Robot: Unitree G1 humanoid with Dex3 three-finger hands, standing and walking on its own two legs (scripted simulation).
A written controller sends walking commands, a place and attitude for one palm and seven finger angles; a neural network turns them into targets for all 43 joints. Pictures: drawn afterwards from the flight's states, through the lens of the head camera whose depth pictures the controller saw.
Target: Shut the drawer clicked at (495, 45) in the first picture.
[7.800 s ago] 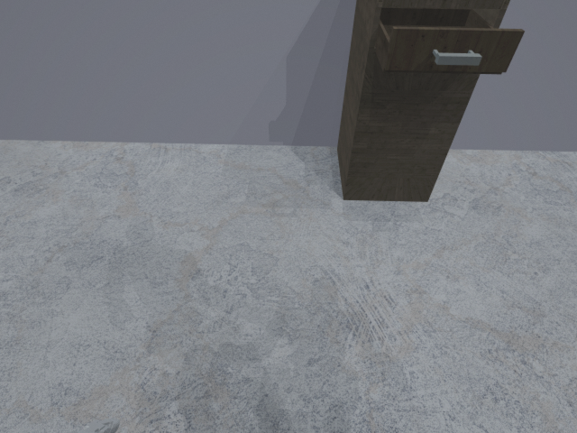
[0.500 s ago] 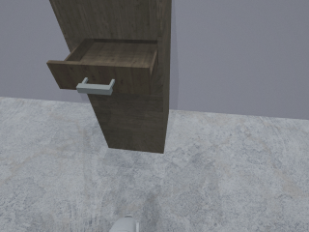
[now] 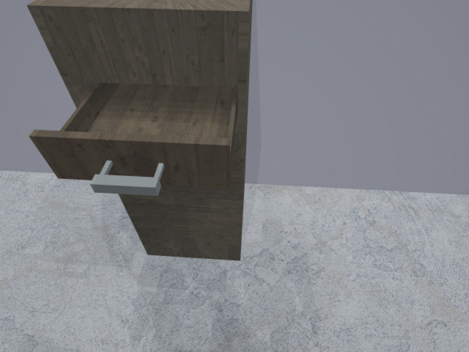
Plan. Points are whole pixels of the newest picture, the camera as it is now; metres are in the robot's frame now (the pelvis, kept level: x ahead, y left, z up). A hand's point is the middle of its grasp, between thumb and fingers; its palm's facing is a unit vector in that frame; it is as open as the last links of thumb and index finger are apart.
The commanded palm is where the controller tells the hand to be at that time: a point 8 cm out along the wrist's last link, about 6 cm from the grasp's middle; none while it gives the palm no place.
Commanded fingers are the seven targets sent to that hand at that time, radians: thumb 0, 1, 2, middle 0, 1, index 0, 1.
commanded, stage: come to a stop and stand still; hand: left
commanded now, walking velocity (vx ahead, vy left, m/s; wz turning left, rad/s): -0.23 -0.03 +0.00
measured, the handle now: (130, 175) +0.42 +0.23 +0.06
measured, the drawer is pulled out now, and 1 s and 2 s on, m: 0.20 0.20 0.20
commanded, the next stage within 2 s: look again from close up in 0.92 s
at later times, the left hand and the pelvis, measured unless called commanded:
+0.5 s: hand out of the picture +0.02 +0.23 -0.18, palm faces +0.05 -0.97 -0.26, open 7.3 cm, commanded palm none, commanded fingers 0.00 0.90 0.90 -0.20 -0.30 -0.20 -0.30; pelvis -0.03 +0.04 -0.01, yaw -1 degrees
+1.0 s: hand out of the picture -0.04 +0.23 -0.16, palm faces +0.01 -0.98 -0.21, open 7.3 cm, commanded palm none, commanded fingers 0.00 0.90 0.90 -0.20 -0.30 -0.20 -0.30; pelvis -0.05 +0.06 +0.00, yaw -1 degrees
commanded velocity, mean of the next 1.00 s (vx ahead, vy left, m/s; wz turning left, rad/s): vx -0.04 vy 0.03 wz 0.00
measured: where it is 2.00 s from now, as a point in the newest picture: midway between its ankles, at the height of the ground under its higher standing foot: outside the picture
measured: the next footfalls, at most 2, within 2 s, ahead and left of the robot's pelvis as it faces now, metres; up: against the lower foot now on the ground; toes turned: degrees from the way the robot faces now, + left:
right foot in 0.04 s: +0.11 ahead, -0.12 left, +0.00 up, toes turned -6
left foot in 0.40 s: -0.01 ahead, +0.14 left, +0.00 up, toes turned +4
